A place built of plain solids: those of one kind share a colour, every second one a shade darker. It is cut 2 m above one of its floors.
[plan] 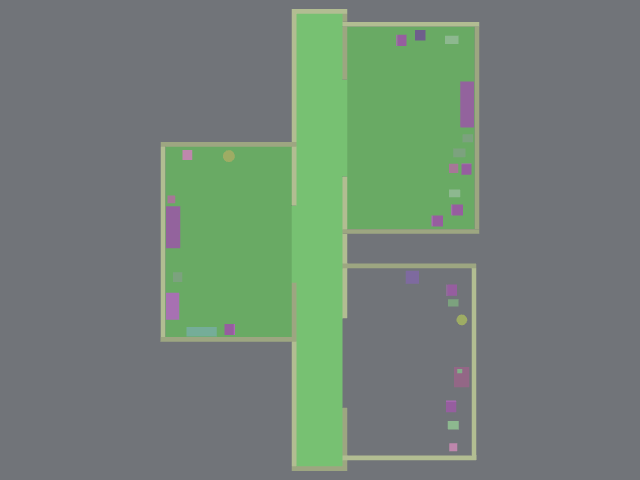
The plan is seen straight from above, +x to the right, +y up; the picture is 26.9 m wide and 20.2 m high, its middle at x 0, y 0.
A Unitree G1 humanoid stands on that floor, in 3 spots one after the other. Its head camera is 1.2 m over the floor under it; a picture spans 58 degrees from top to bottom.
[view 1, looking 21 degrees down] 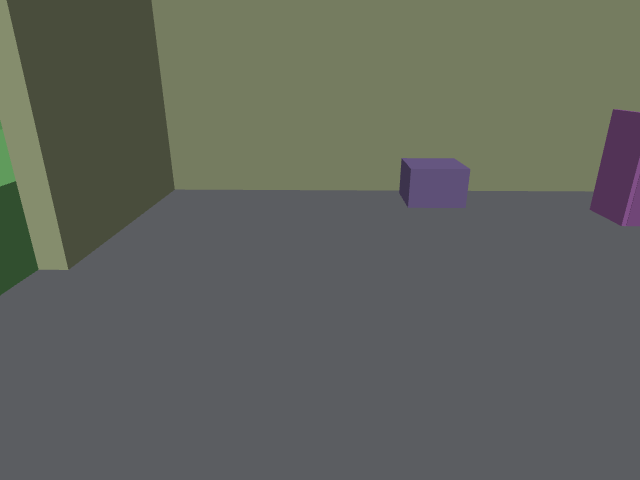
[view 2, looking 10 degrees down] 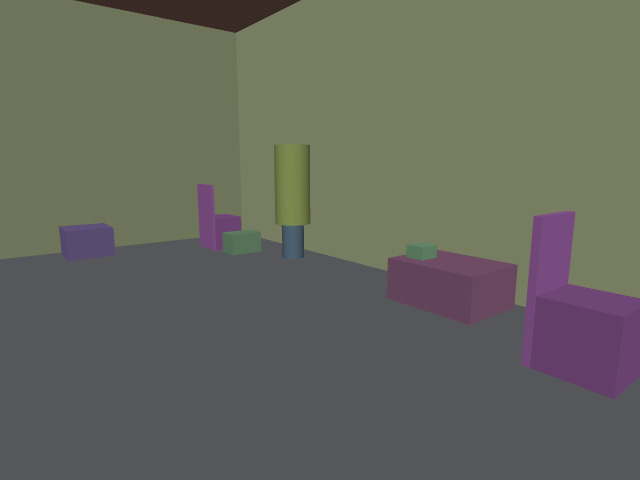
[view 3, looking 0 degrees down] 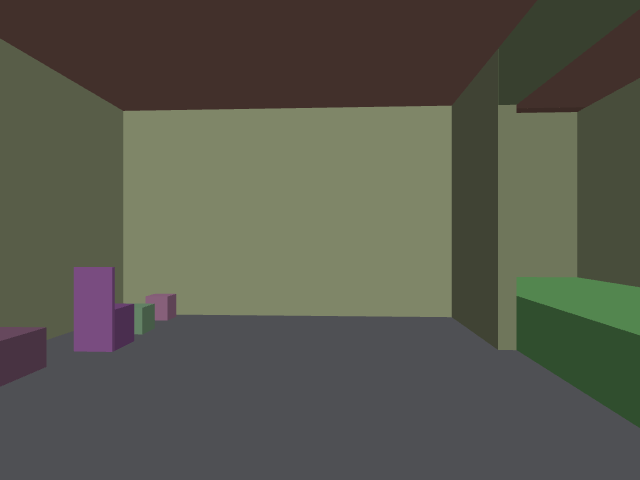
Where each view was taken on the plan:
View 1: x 2.84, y -5.85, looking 91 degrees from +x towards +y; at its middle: ground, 3.35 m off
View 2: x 2.84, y -7.94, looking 52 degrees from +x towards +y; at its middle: wall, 5.85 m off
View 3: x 2.84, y -2.24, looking -87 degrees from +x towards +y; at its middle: wall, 6.84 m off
